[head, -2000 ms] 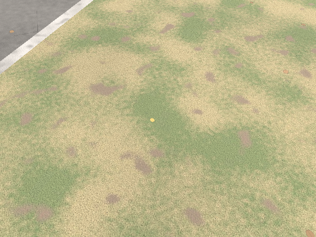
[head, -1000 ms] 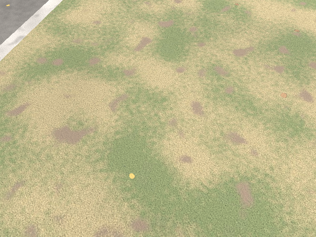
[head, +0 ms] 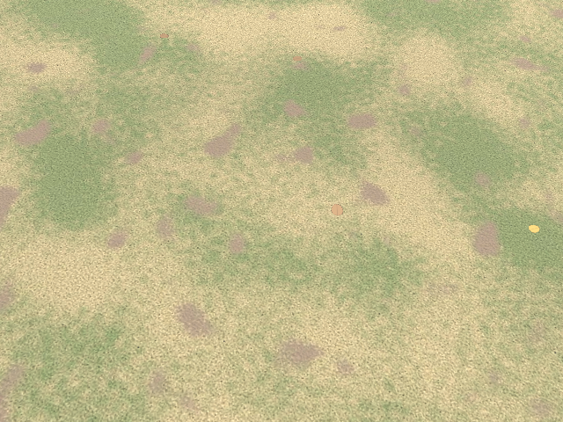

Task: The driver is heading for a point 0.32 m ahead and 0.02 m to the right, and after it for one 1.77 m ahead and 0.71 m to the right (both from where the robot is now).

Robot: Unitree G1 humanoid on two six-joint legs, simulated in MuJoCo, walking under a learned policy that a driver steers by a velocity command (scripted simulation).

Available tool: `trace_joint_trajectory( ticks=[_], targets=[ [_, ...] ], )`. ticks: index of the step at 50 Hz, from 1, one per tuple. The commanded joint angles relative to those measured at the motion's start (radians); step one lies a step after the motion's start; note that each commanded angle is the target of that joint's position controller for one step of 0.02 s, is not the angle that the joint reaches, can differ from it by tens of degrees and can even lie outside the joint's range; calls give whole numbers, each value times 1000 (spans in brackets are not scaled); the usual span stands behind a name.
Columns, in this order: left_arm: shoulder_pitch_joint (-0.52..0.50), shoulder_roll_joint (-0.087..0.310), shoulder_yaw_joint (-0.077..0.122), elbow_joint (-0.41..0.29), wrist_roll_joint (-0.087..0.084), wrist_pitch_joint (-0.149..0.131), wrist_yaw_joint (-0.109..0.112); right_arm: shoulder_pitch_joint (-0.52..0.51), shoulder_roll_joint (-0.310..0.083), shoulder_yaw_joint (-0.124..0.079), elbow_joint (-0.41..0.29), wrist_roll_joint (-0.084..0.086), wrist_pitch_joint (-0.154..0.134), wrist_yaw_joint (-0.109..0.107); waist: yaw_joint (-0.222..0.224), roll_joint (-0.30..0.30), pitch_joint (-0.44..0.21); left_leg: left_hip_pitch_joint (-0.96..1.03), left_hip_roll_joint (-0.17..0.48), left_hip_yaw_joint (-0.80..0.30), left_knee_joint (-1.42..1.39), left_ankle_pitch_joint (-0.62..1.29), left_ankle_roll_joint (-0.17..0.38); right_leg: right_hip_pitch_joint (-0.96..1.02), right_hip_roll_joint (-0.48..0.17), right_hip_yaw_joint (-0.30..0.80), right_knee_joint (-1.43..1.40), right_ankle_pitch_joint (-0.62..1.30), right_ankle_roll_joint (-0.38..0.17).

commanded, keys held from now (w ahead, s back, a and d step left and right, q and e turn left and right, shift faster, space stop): e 0.36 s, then no key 0.64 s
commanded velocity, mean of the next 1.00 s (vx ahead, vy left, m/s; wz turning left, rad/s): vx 0.03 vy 0.00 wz -0.35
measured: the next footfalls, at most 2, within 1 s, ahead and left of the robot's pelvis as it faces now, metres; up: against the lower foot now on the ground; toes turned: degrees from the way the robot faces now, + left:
right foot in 0.20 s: +0.02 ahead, -0.13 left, +0.00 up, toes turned -14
left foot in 0.66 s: +0.09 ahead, +0.07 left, +0.00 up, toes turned -18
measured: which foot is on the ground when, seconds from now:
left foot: down 0.00-0.20, up 0.22-0.64, down 0.66-1.00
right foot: up 0.00-0.18, down 0.20-1.00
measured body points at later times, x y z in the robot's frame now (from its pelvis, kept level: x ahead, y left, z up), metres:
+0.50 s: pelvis +0.03 -0.03 +0.00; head +0.05 -0.06 +0.45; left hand +0.22 +0.20 -0.10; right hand +0.06 -0.33 -0.13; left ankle +0.07 +0.10 -0.69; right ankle +0.04 -0.12 -0.74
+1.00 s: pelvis +0.02 +0.00 +0.00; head +0.03 +0.00 +0.45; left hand +0.19 +0.22 -0.14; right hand +0.06 -0.28 -0.12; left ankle +0.06 +0.09 -0.74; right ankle -0.02 -0.12 -0.74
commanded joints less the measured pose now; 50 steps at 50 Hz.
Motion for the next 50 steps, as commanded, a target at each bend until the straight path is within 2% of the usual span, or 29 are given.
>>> trace_joint_trajectory(
  ticks=[1,7,9,10,11,12,13,14,15,16,17,20,25,28,30,32,33,34,35,36,37,39,41,42,43,45,46,47,50],
  targets=[
    [55,9,-10,-62,0,10,-17,-37,-133,-33,-71,0,-2,-2,34,182,-134,23,247,-84,-106,423,151,121,-39,-21,-125,74,1],
    [-43,34,-13,-133,-8,7,-21,19,-200,-63,-67,-2,38,9,-21,201,-120,67,297,-71,-25,224,118,234,-19,-86,-377,-45,-32],
    [-7,34,-11,-131,-3,-11,-14,28,-208,-69,-59,6,56,7,4,151,-124,43,277,-31,94,142,60,351,5,-88,-576,38,-57],
    [43,74,0,-116,9,-28,0,83,-181,-65,-47,-1,64,11,14,16,-153,-20,226,20,255,31,3,458,-51,32,-704,131,-77],
    [38,207,24,-147,8,-39,14,110,-82,-40,-104,-6,73,20,-19,-277,-158,-287,78,92,532,-451,-85,579,-361,451,-760,461,-175],
    [138,248,50,-131,-15,-35,17,8,-126,-44,-133,-5,94,5,79,-181,-172,-352,-8,-72,684,-527,-94,525,-419,495,-729,679,-325],
    [146,202,37,-110,-18,-30,21,-22,-127,-46,-136,6,104,3,60,-109,-149,-366,13,-134,746,-460,-94,519,-359,401,-710,705,-330],
    [85,157,23,-111,-19,-25,27,-23,-119,-45,-130,16,100,2,28,-93,-101,-360,19,-158,732,-373,-87,467,-290,321,-725,635,-294],
    [15,130,15,-126,-17,-19,33,-17,-127,-48,-121,12,93,2,-1,-90,-94,-351,27,-170,693,-303,-82,457,-224,276,-736,539,-249],
    [-16,106,8,-137,-23,-18,38,1,-145,-55,-112,-4,92,4,-11,-106,-104,-331,16,-159,698,-265,-82,452,-194,254,-732,564,-238],
    [-14,97,4,-138,-24,-19,36,15,-149,-57,-105,-9,93,7,-14,-93,-134,-309,2,-158,714,-250,-82,458,-185,249,-725,603,-239],
    [18,111,8,-128,-20,-29,30,16,-121,-51,-104,3,103,11,-7,-49,-166,-291,-9,-163,661,-242,-86,475,-191,264,-730,564,-248],
    [50,104,2,-108,-5,-27,31,-33,-100,-39,-118,6,111,9,28,-88,-141,-211,-20,-161,479,-258,-68,435,-191,305,-753,362,-248],
    [39,108,0,-98,2,-23,27,-29,-95,-35,-117,14,105,4,29,-93,-133,-111,-45,-148,368,-278,-46,385,-186,325,-739,335,-237],
    [28,105,-4,-88,1,-20,28,-6,-90,-32,-110,20,99,-1,18,-89,-128,-40,-58,-140,260,-261,-30,366,-184,348,-722,339,-222],
    [2,86,-15,-80,-14,-17,35,57,-64,-22,-85,14,84,-7,-28,-49,-123,122,-56,-136,-6,-94,-9,291,-148,341,-682,281,-164],
    [24,45,-28,-79,-16,-22,38,47,-97,-22,-93,-2,70,-13,-10,39,-122,175,54,-261,-103,-86,9,237,-99,315,-634,170,-105],
    [74,-10,-42,-78,-22,-26,38,0,-162,-24,-120,-14,57,-14,32,200,-132,190,254,-489,-184,-50,63,176,22,188,-521,-9,-57],
    [32,48,-26,-76,-11,-19,40,-44,-177,-30,-114,-5,56,-5,17,256,-73,-32,323,-523,-179,40,157,277,69,91,-452,-151,-42],
    [31,61,-21,-63,-9,-14,35,-81,-125,-15,-117,-1,50,1,32,202,-48,-67,277,-473,-184,37,166,326,45,94,-390,-133,-37],
    [35,47,-22,-47,-12,-13,30,-103,-105,-7,-113,3,45,3,40,195,-35,-67,226,-414,-169,35,143,333,46,87,-390,-93,-35],
    [48,32,-26,-27,-9,-14,23,-100,-110,-5,-100,8,44,-3,38,218,-49,18,157,-336,-112,157,107,327,37,60,-434,-48,-26],
    [52,7,-38,-5,-13,-18,27,-58,-120,-9,-81,12,45,-2,20,191,-86,112,139,-307,-42,319,105,342,39,29,-547,-24,-14],
    [54,0,-43,5,-15,-21,32,-47,-125,-12,-72,14,47,-2,21,174,-103,128,132,-299,-16,350,94,382,33,25,-634,57,-11],
    [48,6,-46,13,-15,-24,38,-39,-126,-14,-66,15,47,-2,16,162,-114,121,124,-300,-4,334,73,433,15,45,-697,154,-11],
    [40,60,-40,21,-3,-34,49,-13,-112,-14,-66,11,45,4,-16,107,-130,56,89,-296,-8,173,29,520,-76,138,-685,328,-15],
    [30,69,-33,48,-19,-33,49,0,-89,-10,-56,18,47,8,-33,11,-93,66,43,-257,-47,73,16,448,-67,137,-663,301,-31],
    [33,36,-41,54,-22,-36,47,-29,-103,-12,-43,15,50,5,-5,30,-77,86,39,-249,-36,30,8,417,-63,142,-687,249,-33],
    [38,35,-46,92,-16,-40,54,-48,-100,-14,-24,11,55,7,-2,12,-57,88,46,-251,-36,30,13,401,-62,146,-718,222,-38]
  ],
)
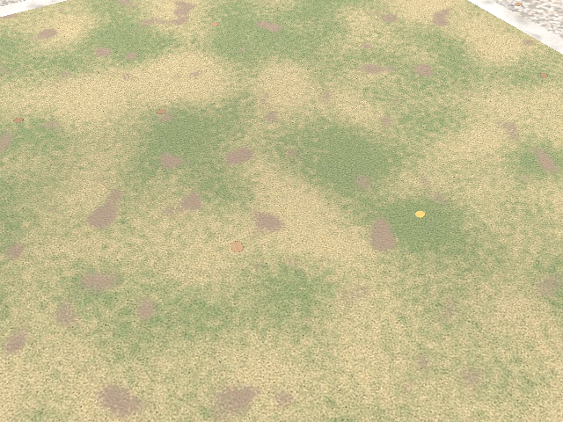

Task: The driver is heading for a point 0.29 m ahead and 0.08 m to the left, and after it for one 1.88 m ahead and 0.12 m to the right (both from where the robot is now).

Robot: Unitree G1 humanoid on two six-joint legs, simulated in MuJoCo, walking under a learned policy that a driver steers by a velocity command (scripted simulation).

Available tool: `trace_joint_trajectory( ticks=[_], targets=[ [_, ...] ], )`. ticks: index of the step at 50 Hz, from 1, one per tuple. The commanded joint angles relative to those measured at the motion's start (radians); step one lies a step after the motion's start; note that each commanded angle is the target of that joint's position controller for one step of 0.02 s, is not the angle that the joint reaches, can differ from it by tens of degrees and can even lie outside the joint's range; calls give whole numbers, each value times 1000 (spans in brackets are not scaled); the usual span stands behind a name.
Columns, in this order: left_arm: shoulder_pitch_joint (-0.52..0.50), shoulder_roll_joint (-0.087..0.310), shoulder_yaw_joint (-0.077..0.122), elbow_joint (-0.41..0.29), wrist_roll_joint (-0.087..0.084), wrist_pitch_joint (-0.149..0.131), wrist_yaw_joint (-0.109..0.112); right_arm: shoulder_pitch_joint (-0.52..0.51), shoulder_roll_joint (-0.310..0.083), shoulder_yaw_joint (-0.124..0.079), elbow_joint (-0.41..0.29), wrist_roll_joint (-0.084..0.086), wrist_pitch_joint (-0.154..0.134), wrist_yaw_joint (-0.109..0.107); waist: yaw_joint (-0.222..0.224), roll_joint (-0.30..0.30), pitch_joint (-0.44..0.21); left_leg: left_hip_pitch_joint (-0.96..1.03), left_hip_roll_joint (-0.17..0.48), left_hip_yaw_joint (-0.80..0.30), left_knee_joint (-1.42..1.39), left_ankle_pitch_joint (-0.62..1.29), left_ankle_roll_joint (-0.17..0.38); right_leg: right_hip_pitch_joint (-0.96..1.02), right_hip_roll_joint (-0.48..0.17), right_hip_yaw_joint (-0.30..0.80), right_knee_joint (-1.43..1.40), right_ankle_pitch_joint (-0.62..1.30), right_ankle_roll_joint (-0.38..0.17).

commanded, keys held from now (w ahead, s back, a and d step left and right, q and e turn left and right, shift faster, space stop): no key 0.06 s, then w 0.26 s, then w+q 0.46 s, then w+e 0.22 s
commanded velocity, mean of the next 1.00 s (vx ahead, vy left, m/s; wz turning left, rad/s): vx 0.35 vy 0.00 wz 0.17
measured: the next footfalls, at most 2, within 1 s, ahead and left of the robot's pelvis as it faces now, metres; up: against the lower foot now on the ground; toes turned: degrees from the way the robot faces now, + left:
left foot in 0.68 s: +0.31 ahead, +0.14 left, +0.00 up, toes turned +13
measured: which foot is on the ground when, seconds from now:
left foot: down 0.00-0.34, up 0.36-0.66, down 0.68-1.00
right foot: down 0.00-0.68, up 0.70-1.00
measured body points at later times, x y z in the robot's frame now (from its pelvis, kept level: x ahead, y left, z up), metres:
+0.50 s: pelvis +0.08 -0.01 +0.00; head +0.09 -0.01 +0.45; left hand +0.03 +0.26 -0.14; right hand +0.21 -0.27 -0.12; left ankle +0.09 +0.10 -0.69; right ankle -0.01 -0.12 -0.74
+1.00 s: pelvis +0.33 +0.11 +0.00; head +0.34 +0.12 +0.45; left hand +0.37 +0.38 -0.13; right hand +0.40 -0.14 -0.13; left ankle +0.27 +0.13 -0.74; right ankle +0.48 -0.02 -0.66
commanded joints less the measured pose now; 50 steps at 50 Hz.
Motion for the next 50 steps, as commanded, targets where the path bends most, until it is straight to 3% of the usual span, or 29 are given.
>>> trace_joint_trajectory(
  ticks=[1,3,4,6,8,10,12,15,16,17,18,19,21,24,27,30,32,33,34,35,36,37,38,39,41,42,44,46,50],
  targets=[
    [2,100,18,-10,1,-17,10,14,-120,-32,-24,-3,-7,-1,-10,-31,-22,23,111,-119,-91,103,24,-27,-83,89,-78,140,-31],
    [3,98,16,12,0,-19,11,16,-117,-31,-1,-2,-10,-1,-9,-21,-19,19,110,-119,-101,83,23,-23,-87,92,-87,127,-33],
    [17,92,13,29,0,-19,11,28,-114,-30,15,-4,-9,0,-8,-14,-39,25,101,-117,-116,-33,22,-17,-79,88,-98,26,-38],
    [31,117,23,43,8,-13,9,34,-146,-44,28,-9,1,5,-7,7,6,-27,74,-124,-105,-341,47,-82,-41,73,-62,-280,-71],
    [26,120,26,39,12,-13,3,44,-150,-46,31,-9,6,11,-9,14,85,-91,93,-176,-120,-498,78,-167,-39,91,-49,-429,-99],
    [23,105,24,37,11,-26,-1,63,-148,-49,39,-8,-3,13,-11,17,87,-71,124,-238,-125,-484,101,-191,-46,101,-28,-380,-107],
    [24,96,24,38,9,-42,-7,79,-162,-58,50,-8,-15,15,-12,39,46,-34,150,-288,-156,-457,116,-168,-36,83,-6,-292,-106],
    [66,93,25,50,8,-62,-12,41,-167,-64,47,-3,-26,21,20,58,50,-96,149,-295,-167,-453,117,-77,-29,74,-15,-260,-121],
    [116,103,28,65,7,-69,-10,-5,-153,-61,31,-1,-30,24,49,20,64,-178,110,-244,-105,-415,98,-3,-57,136,-76,-306,-144],
    [205,135,38,90,6,-76,-2,-71,-121,-53,6,3,-37,28,95,-69,79,-344,34,-146,41,-332,65,146,-129,270,-185,-396,-185],
    [297,193,57,121,8,-82,3,-128,-92,-46,-23,-2,-48,33,131,-182,102,-510,-35,-15,240,-200,39,279,-270,468,-307,-470,-240],
    [311,194,62,128,19,-85,5,-160,-130,-53,-37,-16,-55,30,142,-141,142,-625,-1,-21,373,-236,44,305,-348,528,-326,-395,-268],
    [277,158,55,124,30,-99,9,-97,-122,-54,-19,-11,-68,35,87,-75,111,-655,43,-89,496,-207,52,327,-347,425,-291,-166,-265],
    [217,118,41,111,26,-116,10,-94,-119,-53,-20,-16,-60,55,51,-88,67,-606,55,-67,514,-110,32,291,-282,218,-308,35,-206],
    [176,119,37,107,17,-127,5,-157,-92,-38,-61,-22,-47,75,32,-97,78,-499,70,-18,401,-2,15,173,-250,62,-313,200,-171],
    [175,146,40,115,12,-129,-1,-188,-90,-31,-89,-19,-39,82,31,-116,72,-309,47,68,258,45,41,86,-249,-35,-282,359,-142],
    [181,170,43,122,9,-126,-2,-120,-116,-45,-76,-19,-35,73,-6,-108,29,-178,-6,113,217,30,79,103,-259,-92,-128,689,-122],
    [184,181,45,123,8,-118,-2,-23,-133,-56,-46,-22,-37,68,-50,-87,-29,-69,-44,130,176,30,99,112,-245,-133,38,823,-106],
    [197,181,42,120,12,-112,-1,117,-163,-73,4,-30,-41,61,-103,-56,-109,110,-76,124,132,16,124,50,-216,-171,251,807,-84],
    [198,152,31,96,22,-113,-1,256,-234,-99,34,-41,-45,47,-157,40,-179,309,80,-103,75,-151,168,-151,-179,-203,551,521,-57],
    [237,38,10,36,13,-120,-16,264,-335,-112,22,-40,-45,42,-87,282,-273,457,369,-713,-124,-283,300,-450,5,-165,897,-261,-18],
    [133,138,32,22,24,-128,-20,232,-303,-112,29,2,-39,45,-105,151,-218,402,357,-813,-220,-280,303,-540,-28,-1,956,-212,-41],
    [74,153,36,-4,11,-135,-26,154,-269,-104,17,-1,-40,40,-67,88,-95,287,337,-654,-200,-192,287,-569,-80,-12,934,-105,-53],
    [56,136,29,-6,15,-142,-25,116,-223,-94,12,-2,-45,39,-45,11,-40,174,293,-541,-203,-28,266,-527,-116,-19,857,-37,-53],
    [121,98,19,26,29,-115,-30,66,-158,-71,14,-3,-58,32,22,9,-42,47,224,-369,-230,150,221,-393,-154,-27,753,-26,-42],
    [139,87,18,37,31,-97,-35,77,-144,-65,22,-3,-70,33,30,24,-49,23,214,-322,-244,223,215,-357,-154,-40,729,-29,-37],
    [114,79,20,35,26,-73,-41,117,-145,-63,47,0,-90,34,30,27,-26,18,200,-246,-281,292,204,-384,-156,-62,688,5,-31],
    [27,79,22,10,21,-62,-47,159,-147,-62,67,-1,-96,31,7,22,17,48,191,-191,-321,304,170,-474,-165,-71,635,85,-29],
    [-99,62,20,-30,8,-64,-57,220,-122,-50,99,-2,-103,25,-29,29,46,121,160,-70,-333,431,92,-550,-118,-70,487,232,-39]
  ],
)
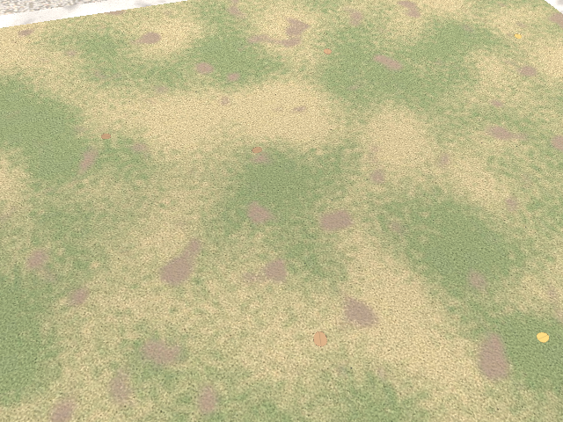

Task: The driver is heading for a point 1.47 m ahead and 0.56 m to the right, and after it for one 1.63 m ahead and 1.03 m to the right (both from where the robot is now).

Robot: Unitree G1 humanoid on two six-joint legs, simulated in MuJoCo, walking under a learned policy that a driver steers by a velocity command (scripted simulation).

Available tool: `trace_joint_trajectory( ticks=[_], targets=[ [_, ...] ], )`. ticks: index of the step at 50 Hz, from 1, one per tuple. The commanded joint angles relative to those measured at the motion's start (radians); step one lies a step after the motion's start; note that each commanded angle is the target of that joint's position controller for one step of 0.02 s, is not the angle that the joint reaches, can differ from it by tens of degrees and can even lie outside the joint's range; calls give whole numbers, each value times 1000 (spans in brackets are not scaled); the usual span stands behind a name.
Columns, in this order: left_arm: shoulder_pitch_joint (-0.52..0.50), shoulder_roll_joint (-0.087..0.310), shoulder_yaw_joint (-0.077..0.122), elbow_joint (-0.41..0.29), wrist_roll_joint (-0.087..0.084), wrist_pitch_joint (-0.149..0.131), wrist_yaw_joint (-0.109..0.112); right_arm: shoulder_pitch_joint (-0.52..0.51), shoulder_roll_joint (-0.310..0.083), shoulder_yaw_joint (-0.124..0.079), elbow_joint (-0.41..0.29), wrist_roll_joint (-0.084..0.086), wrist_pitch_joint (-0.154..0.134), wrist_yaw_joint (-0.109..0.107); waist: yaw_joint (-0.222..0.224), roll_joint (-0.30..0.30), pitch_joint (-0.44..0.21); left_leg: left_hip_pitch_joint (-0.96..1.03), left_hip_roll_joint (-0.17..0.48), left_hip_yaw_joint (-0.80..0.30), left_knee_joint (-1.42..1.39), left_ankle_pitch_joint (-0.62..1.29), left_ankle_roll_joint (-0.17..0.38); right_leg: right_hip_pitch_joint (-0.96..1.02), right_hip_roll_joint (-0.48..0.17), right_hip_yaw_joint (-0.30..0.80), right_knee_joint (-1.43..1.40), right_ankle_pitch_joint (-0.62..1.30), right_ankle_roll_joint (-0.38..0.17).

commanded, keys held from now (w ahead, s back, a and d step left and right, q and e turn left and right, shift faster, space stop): w+e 1.00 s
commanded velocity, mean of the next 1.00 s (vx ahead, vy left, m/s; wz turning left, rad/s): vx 0.50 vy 0.00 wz -0.49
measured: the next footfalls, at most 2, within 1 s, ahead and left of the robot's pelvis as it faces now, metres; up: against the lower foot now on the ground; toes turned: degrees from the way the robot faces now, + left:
right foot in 0.26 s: +0.30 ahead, -0.08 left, +0.00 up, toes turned -10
left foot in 0.74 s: +0.65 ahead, +0.01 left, +0.00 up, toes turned -26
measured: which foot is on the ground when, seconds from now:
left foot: down 0.00-0.24, up 0.26-0.72, down 0.74-1.00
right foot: up 0.00-0.24, down 0.26-0.76, up 0.78-1.00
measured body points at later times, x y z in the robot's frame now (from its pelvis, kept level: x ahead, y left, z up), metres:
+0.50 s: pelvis +0.29 -0.04 +0.00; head +0.32 -0.05 +0.45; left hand +0.38 +0.23 -0.14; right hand +0.36 -0.32 -0.12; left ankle +0.41 +0.12 -0.67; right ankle +0.26 -0.07 -0.75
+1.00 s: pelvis +0.57 -0.07 +0.00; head +0.60 -0.07 +0.45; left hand +0.83 +0.09 -0.12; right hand +0.47 -0.33 -0.11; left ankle +0.61 +0.02 -0.75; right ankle +0.53 -0.20 -0.66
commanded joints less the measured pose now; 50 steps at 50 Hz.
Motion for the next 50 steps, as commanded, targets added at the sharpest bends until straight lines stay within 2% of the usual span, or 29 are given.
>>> trace_joint_trajectory(
  ticks=[1,7,9,11,12,13,14,15,16,17,18,19,21,23,27,30,32,34,35,36,37,38,39,40,41,42,44,47,50],
  targets=[
    [-78,44,7,-65,-9,-8,-7,58,-116,-19,-18,-1,-21,-10,-20,73,44,-26,269,-58,-102,423,-17,-22,41,3,-96,119,-9],
    [-210,20,-15,-116,-5,-14,-13,114,-99,2,35,-8,-24,-42,-46,80,63,127,300,42,-65,735,-53,33,110,-109,-345,137,-46],
    [-169,35,-11,-112,-5,-15,-6,113,-125,1,47,-11,-20,-56,-19,111,16,191,315,70,56,1062,-70,124,172,-163,-375,41,-78],
    [-8,74,4,-67,-3,-16,3,92,-160,-7,49,-20,-7,-73,55,153,-65,207,339,80,295,1262,-83,274,221,-172,-392,-66,-123],
    [127,111,21,-28,1,-22,8,72,-180,-12,42,-21,-1,-73,113,163,-124,151,347,79,475,1196,-85,421,221,-132,-444,-69,-160],
    [286,153,43,10,15,-26,16,6,-194,-14,15,-10,-3,-68,212,132,-189,-32,327,105,751,946,-89,654,143,-22,-512,-41,-225],
    [322,261,76,9,21,-14,29,38,-107,2,-38,-2,-16,-49,159,-104,-274,-433,162,119,1156,10,-122,972,-154,393,-464,69,-363],
    [283,249,78,6,-16,-7,23,14,-131,-4,-70,-5,-23,-39,130,-65,-334,-678,61,-58,1335,-348,-117,1061,-249,737,-584,71,-468],
    [208,215,75,-2,-35,-3,25,-68,-141,-2,-98,-14,-37,-29,105,36,-175,-745,150,-127,1245,-214,-95,914,-207,584,-652,-9,-416],
    [148,158,63,-13,-29,0,26,-85,-150,-4,-109,-6,-47,-21,66,67,-74,-712,180,-104,1161,-154,-95,759,-172,500,-707,-12,-368],
    [109,121,53,-19,-22,-2,28,-85,-144,-5,-104,-12,-39,-19,21,111,-4,-661,205,-95,1088,-142,-103,631,-124,428,-735,57,-326],
    [92,106,46,-23,-25,-9,33,-73,-133,-2,-108,-29,-18,-16,-11,111,16,-603,221,-91,1031,-140,-123,541,-79,370,-751,114,-303],
    [101,131,50,-23,-26,-28,32,-62,-105,5,-119,-42,19,-9,-33,71,7,-538,231,-61,932,-125,-154,456,-22,292,-764,214,-284],
    [127,166,60,-19,-27,-37,32,-123,-99,8,-154,-39,31,-5,-25,36,9,-539,234,-32,821,-53,-179,423,16,255,-775,264,-269],
    [218,165,64,-12,-30,-29,31,-294,-96,14,-220,-29,33,-2,51,-15,3,-583,217,-15,595,122,-192,501,52,252,-745,297,-207],
    [275,171,68,-12,-22,-20,36,-389,-104,20,-256,-20,28,1,98,-28,-11,-603,187,-21,487,163,-183,605,37,291,-703,326,-193],
    [284,183,71,-21,-14,-17,43,-426,-116,21,-278,-16,20,2,106,-33,-11,-588,169,-34,419,143,-169,655,14,327,-665,348,-186],
    [238,203,77,-44,-9,-18,52,-369,-145,13,-272,-14,10,-1,62,-43,-22,-467,154,-58,332,95,-146,648,-6,361,-616,362,-153],
    [201,217,81,-58,-6,-22,51,-291,-169,4,-250,-12,5,-7,22,-47,-47,-346,132,-55,305,49,-130,618,-1,365,-557,429,-133],
    [177,223,81,-67,-10,-28,44,-162,-195,-8,-211,-13,-5,-17,-42,-15,-107,-178,117,-45,251,50,-109,586,38,343,-417,472,-111],
    [175,185,71,-80,-21,-38,33,-21,-245,-24,-188,-28,-18,-32,-104,59,-212,45,228,-143,218,-19,-71,487,107,286,-192,346,-86],
    [228,82,46,-122,-52,-44,32,75,-332,-46,-197,-55,-14,-46,-108,238,-347,299,512,-501,161,-187,-4,237,228,160,108,-147,-52],
    [292,116,47,-135,-32,-36,32,18,-341,-55,-194,-41,5,-41,-33,363,-373,289,599,-820,64,-235,74,76,239,117,249,-464,-53],
    [265,157,54,-102,-9,-18,38,-61,-233,-36,-216,-33,12,-36,-12,182,-220,157,563,-704,63,-345,68,30,155,121,313,-378,-57],
    [199,152,52,-104,-2,-13,27,-109,-161,-19,-220,-24,12,-32,-16,83,-110,27,504,-540,41,-291,49,42,122,103,280,-297,-49],
    [177,132,51,-111,-2,-7,17,-130,-138,-12,-217,-27,10,-31,0,94,-65,-46,456,-416,13,-185,23,66,94,91,238,-259,-41],
    [166,113,47,-118,12,16,-1,-102,-135,-11,-189,-20,-4,-30,13,147,-32,-113,406,-261,-13,5,8,96,69,72,212,-232,-26],
    [100,93,41,-157,9,32,-17,-61,-145,-20,-162,-5,-30,-19,17,142,-32,-94,414,-153,-42,175,25,39,55,62,193,-164,-16],
    [3,81,34,-199,10,34,-29,-35,-142,-24,-142,-6,-30,-17,8,132,-8,-69,402,-49,-64,237,27,-33,42,44,111,-69,0]
  ],
)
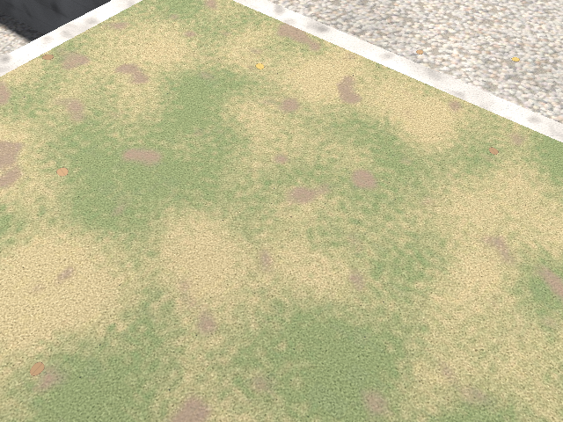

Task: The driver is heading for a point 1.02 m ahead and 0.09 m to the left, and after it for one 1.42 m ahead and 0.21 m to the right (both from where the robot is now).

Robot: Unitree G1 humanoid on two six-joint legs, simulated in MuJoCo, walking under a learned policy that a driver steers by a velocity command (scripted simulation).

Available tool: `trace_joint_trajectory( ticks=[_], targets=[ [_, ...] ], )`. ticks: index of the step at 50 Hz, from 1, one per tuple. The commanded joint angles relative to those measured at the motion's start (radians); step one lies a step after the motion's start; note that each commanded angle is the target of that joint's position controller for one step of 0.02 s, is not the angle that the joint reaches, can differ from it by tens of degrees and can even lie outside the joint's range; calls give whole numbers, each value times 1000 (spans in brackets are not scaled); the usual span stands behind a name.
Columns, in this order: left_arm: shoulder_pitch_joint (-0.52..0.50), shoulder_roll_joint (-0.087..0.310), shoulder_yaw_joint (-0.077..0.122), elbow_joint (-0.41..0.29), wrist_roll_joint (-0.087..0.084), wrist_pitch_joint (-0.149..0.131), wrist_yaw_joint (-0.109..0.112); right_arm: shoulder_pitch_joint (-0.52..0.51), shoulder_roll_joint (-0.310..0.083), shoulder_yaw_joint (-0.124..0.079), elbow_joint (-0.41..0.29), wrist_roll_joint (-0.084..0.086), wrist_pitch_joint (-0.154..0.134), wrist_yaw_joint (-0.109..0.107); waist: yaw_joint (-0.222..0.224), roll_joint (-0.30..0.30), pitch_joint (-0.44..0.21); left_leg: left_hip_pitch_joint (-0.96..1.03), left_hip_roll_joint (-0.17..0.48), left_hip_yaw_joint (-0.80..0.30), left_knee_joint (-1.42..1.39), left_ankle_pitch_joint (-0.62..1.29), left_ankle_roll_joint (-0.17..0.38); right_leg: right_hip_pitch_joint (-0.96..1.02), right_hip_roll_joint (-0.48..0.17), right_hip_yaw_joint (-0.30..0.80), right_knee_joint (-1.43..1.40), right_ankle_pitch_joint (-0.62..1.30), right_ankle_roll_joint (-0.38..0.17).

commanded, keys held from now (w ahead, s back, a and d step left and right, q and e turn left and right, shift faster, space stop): w+e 0.06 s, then w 0.32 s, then w+q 0.62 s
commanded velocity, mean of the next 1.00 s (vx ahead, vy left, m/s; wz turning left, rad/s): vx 0.50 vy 0.00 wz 0.07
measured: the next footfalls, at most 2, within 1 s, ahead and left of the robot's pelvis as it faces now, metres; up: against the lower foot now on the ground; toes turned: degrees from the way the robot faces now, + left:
right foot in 0.26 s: +0.27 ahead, -0.13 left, +0.00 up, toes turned -10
left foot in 0.82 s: +0.59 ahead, +0.02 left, +0.00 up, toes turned +6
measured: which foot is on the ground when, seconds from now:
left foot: down 0.00-0.28, up 0.30-0.80, down 0.82-1.00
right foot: up 0.00-0.24, down 0.26-0.80, up 0.82-1.00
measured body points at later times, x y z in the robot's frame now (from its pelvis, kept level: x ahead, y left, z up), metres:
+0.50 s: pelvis +0.26 -0.07 +0.00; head +0.28 -0.09 +0.45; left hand +0.34 +0.19 -0.12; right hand +0.30 -0.34 -0.14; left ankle +0.32 +0.09 -0.67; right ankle +0.23 -0.12 -0.75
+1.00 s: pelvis +0.53 -0.03 -0.01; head +0.56 -0.02 +0.44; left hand +0.61 +0.23 -0.13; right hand +0.63 -0.30 -0.13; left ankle +0.55 +0.01 -0.75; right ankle +0.53 -0.19 -0.66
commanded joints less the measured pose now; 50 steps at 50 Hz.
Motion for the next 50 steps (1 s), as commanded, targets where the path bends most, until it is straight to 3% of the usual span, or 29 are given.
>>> trace_joint_trajectory(
  ticks=[1,5,9,11,12,13,14,15,16,17,18,19,20,22,27,32,34,36,38,39,40,41,42,43,44,45,46,48,50],
  targets=[
    [-56,12,-6,-89,-1,-5,-15,9,-105,-26,-36,2,-17,2,9,149,12,47,260,-120,-176,270,120,-102,-38,3,-76,108,15],
    [-186,-24,-28,-137,-1,-15,-31,48,-118,-31,-9,2,-16,1,-21,147,39,37,243,-21,-177,301,100,-4,-29,-64,-338,206,-1],
    [-228,-13,-31,-153,11,-19,-21,118,-148,-36,39,2,3,-2,-31,150,52,137,282,2,-122,461,94,77,13,-114,-481,85,-50],
    [-148,4,-22,-127,19,-29,-8,130,-171,-37,59,1,17,-5,13,160,-5,186,284,31,48,769,85,210,73,-138,-540,1,-89],
    [-13,15,-12,-80,25,-41,1,127,-170,-33,63,7,25,-6,77,137,-82,156,262,67,221,812,70,386,109,-146,-619,40,-112],
    [144,61,7,-29,38,-50,14,126,-147,-23,48,10,25,-7,140,98,-188,0,234,76,437,619,51,642,40,-52,-626,33,-141],
    [240,183,35,-24,45,-52,32,172,-32,7,-21,30,19,12,136,-137,-356,-388,112,82,817,-23,-3,1013,-305,422,-641,-6,-262],
    [273,201,44,-22,-3,-37,44,113,-118,-20,-24,19,23,8,156,-100,-406,-514,8,-62,1012,-333,-15,995,-398,678,-780,117,-313],
    [199,177,39,-12,-17,-36,53,21,-134,-28,-47,16,23,8,130,-21,-243,-590,68,-136,1024,-244,-2,890,-337,465,-770,230,-285],
    [144,112,22,-6,-18,-45,54,-1,-102,-16,-47,23,14,11,93,-2,-137,-564,97,-146,950,-180,6,743,-287,345,-790,311,-251],
    [103,68,8,1,-18,-53,52,16,-91,-16,-30,17,18,14,47,19,-73,-503,124,-149,864,-149,5,628,-234,256,-824,352,-203],
    [72,39,-2,6,-23,-60,52,50,-85,-17,-15,-1,34,17,7,2,-46,-435,133,-150,816,-134,-3,541,-195,198,-857,356,-177],
    [56,23,-7,6,-19,-69,50,91,-72,-15,11,-8,50,22,-10,-2,-50,-387,126,-148,801,-116,-7,500,-182,155,-886,343,-166],
    [80,33,-4,26,-21,-88,49,90,-58,-19,18,-7,66,35,-19,-3,-38,-394,112,-150,786,-72,-10,476,-175,111,-935,340,-170],
    [145,31,-5,69,-18,-104,51,-80,-51,-26,-22,-2,69,39,19,8,47,-553,97,-197,644,109,-18,518,-175,3,-1005,292,-145],
    [186,30,-12,101,-18,-111,63,-226,-26,-9,-69,-9,60,51,57,8,77,-543,77,-114,426,226,1,596,-180,-106,-1000,405,-117],
    [222,36,-13,124,-16,-107,72,-279,-22,-4,-96,-12,57,56,74,11,88,-543,65,-74,354,203,24,666,-195,-134,-966,491,-106],
    [226,53,-12,136,-12,-100,79,-283,-25,-4,-110,-13,55,58,64,3,74,-500,32,-34,302,131,58,726,-207,-166,-889,682,-88],
    [210,84,-7,138,-8,-93,86,-217,-43,-13,-100,-14,57,51,27,-29,15,-389,-34,15,289,27,102,764,-213,-199,-734,1011,-72],
    [202,99,-3,137,-3,-85,88,-134,-60,-23,-79,-16,55,46,-10,-35,-37,-299,-71,26,276,-23,127,764,-214,-213,-591,1101,-69],
    [194,110,0,130,-6,-76,89,-4,-85,-38,-41,-23,47,41,-69,-22,-112,-130,-96,10,211,-13,156,703,-202,-229,-392,1033,-59],
    [174,101,-5,102,-12,-78,87,152,-159,-67,-3,-36,44,29,-144,47,-203,124,19,-167,157,-53,216,498,-169,-238,-108,749,-35],
    [230,-17,-27,40,-24,-87,61,141,-284,-101,-13,-29,50,16,-66,307,-287,438,329,-718,103,12,395,40,54,-212,292,-193,24],
    [113,56,-14,19,-11,-99,57,146,-260,-99,-12,16,60,19,-112,161,-320,459,340,-878,-5,26,417,-96,69,14,386,-250,18],
    [53,47,-20,-12,-22,-113,53,78,-228,-91,-13,17,63,11,-81,119,-167,338,325,-718,-24,71,378,-155,0,36,338,-149,12],
    [52,46,-22,-12,-22,-122,53,36,-169,-76,-13,16,63,10,-43,42,-87,203,286,-625,-45,165,333,-110,-37,23,241,-90,15],
    [52,41,-21,-8,-13,-112,54,-4,-139,-67,-16,16,59,7,-5,17,-35,96,235,-545,-60,253,297,-56,-58,21,170,-83,26],
    [88,25,-24,-9,11,-71,50,-31,-114,-55,-21,22,45,6,41,45,-39,-13,173,-449,-87,340,273,45,-70,15,82,-89,57],
    [79,6,-29,-23,15,-47,44,-12,-143,-62,-14,23,30,9,49,64,-37,-55,138,-407,-102,378,271,50,-69,-10,3,-67,81]
  ],
)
